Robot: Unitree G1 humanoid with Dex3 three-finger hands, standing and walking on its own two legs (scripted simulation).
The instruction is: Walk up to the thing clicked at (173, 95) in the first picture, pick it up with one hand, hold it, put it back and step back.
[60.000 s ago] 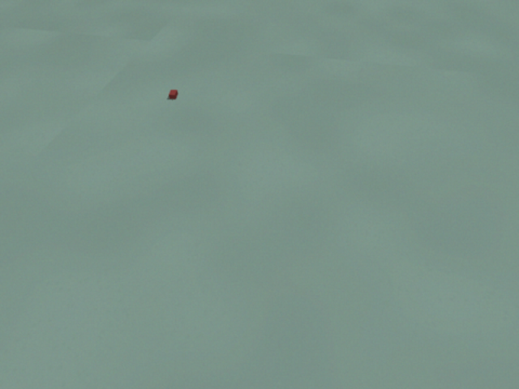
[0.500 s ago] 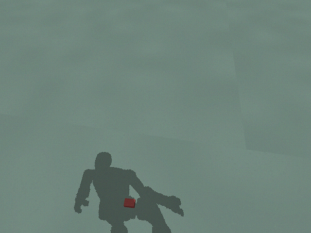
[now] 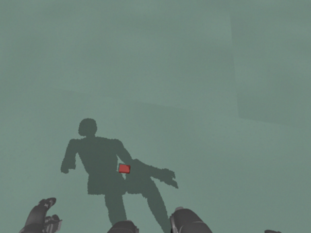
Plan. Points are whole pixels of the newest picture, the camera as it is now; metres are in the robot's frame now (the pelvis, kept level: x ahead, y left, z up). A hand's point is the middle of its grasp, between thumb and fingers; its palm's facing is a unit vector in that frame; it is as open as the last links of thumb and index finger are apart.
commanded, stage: step back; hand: left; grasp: from above
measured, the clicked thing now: (124, 169) +0.47 +0.17 -0.74
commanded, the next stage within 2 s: none
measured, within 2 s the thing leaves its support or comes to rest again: neither
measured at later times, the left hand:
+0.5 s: hand out of the picture +0.03 +0.24 -0.13, palm faces -0.05 -0.91 -0.40, open 7.4 cm
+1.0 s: hand out of the picture -0.13 +0.24 -0.15, palm faces -0.08 -0.91 -0.41, open 7.4 cm
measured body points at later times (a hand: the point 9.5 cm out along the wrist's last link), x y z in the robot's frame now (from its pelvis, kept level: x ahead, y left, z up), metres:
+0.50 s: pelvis -0.09 -0.01 +0.00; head -0.03 -0.03 +0.45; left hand +0.03 +0.29 -0.11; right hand -0.01 -0.33 -0.13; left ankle -0.12 +0.12 -0.66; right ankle -0.07 -0.13 -0.73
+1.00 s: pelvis -0.24 -0.03 -0.01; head -0.18 -0.03 +0.43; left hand -0.13 +0.29 -0.12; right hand -0.13 -0.35 -0.12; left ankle -0.14 +0.11 -0.73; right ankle -0.28 -0.15 -0.73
